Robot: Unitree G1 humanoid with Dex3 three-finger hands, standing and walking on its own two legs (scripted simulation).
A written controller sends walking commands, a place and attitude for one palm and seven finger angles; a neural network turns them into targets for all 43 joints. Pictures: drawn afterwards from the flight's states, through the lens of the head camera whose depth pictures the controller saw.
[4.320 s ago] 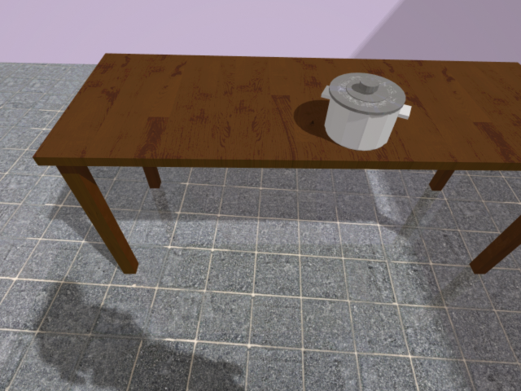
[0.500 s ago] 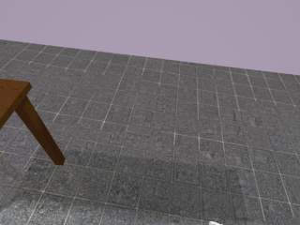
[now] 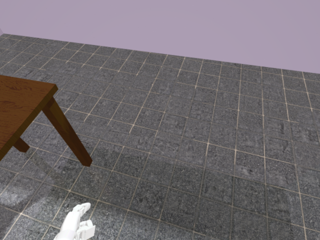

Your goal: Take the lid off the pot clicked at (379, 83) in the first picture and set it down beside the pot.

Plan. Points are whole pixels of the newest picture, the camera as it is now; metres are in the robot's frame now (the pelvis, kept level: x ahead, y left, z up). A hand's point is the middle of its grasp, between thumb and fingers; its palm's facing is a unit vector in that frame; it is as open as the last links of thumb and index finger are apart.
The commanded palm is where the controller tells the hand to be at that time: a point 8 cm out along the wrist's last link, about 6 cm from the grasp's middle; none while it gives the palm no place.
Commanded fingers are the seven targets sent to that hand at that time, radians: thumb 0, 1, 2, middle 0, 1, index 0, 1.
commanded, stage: turn to face it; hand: left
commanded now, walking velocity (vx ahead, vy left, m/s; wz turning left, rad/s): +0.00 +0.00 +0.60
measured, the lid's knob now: out of the picture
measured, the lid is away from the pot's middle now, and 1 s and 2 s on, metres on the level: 0.00 0.00 0.00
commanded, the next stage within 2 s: none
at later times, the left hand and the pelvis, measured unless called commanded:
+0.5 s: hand out of the picture -0.11 +0.18 -0.17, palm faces +0.40 -0.87 -0.28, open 7.4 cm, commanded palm none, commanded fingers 0.00 0.90 0.90 -0.20 -0.30 -0.20 -0.30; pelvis -0.03 -0.01 +0.00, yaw +21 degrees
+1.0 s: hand out of the picture -0.07 +0.25 -0.15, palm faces +0.59 -0.76 -0.27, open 7.4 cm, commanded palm none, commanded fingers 0.00 0.90 0.90 -0.20 -0.30 -0.20 -0.30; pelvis -0.05 +0.00 +0.00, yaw +37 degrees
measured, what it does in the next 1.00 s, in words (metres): steps on the spot, turning left: right foot, then left foot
